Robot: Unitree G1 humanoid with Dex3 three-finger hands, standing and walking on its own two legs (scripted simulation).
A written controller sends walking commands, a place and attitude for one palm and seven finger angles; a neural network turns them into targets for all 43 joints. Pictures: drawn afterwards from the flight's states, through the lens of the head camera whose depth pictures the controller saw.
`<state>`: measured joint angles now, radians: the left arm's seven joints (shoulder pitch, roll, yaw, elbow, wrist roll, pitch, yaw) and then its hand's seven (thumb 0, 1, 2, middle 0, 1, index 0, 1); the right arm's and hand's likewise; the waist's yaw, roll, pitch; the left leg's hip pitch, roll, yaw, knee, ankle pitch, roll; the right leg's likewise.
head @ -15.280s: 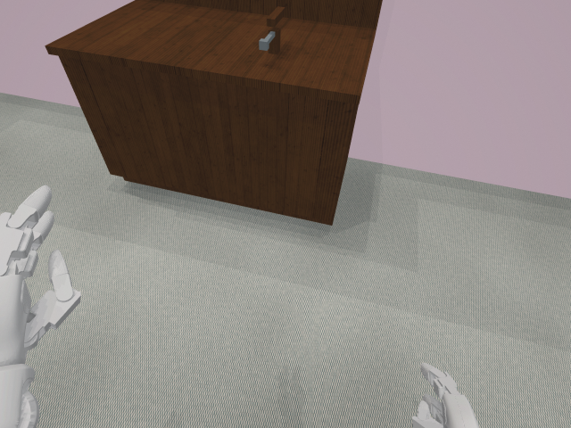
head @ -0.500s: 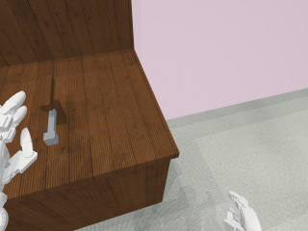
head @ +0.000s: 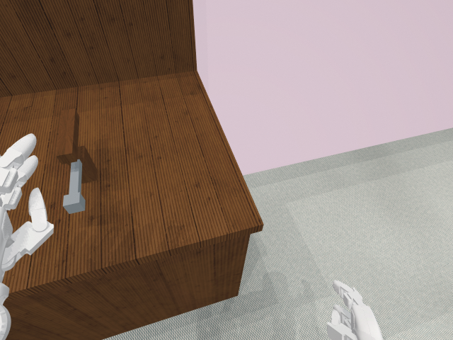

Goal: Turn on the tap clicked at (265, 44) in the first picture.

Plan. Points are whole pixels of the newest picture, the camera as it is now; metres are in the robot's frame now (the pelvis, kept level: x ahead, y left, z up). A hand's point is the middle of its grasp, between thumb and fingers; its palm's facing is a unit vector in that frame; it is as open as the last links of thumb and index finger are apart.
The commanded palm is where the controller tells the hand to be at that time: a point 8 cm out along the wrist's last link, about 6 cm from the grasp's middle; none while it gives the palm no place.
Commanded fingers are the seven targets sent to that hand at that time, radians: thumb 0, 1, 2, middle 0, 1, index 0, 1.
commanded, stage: shuffle to correct the standing spot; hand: left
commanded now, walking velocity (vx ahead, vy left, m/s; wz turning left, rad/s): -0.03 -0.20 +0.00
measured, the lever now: (74, 203) +0.33 +0.31 +0.03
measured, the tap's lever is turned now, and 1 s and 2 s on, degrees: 0 0 0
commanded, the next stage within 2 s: come to a stop and stand still in 1.52 s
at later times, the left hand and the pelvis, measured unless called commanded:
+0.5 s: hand (46, 230) +0.21 +0.24 +0.16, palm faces +0.33 -0.86 -0.39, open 7.4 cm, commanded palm +0.16 +0.28 +0.18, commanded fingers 0.00 0.90 0.90 -0.20 -0.30 -0.20 -0.30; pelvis +0.00 +0.00 +0.00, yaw +0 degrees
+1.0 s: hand (46, 230) +0.22 +0.25 +0.16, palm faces +0.35 -0.86 -0.36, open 7.4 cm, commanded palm +0.16 +0.28 +0.18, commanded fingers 0.00 0.90 0.90 -0.20 -0.30 -0.20 -0.30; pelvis +0.00 +0.00 +0.00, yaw +1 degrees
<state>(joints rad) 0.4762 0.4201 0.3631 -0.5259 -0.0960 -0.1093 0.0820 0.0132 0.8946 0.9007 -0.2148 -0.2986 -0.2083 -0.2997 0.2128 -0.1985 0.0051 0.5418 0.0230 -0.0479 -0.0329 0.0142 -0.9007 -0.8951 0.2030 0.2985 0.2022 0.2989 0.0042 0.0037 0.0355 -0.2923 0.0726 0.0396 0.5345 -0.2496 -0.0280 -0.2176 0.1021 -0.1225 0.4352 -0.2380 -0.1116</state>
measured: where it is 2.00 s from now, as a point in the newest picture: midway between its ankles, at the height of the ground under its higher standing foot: outside the picture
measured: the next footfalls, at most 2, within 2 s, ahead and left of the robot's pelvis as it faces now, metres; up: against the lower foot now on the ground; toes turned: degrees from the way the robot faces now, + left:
none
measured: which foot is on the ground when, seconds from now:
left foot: down 0.00-1.00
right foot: down 0.00-1.00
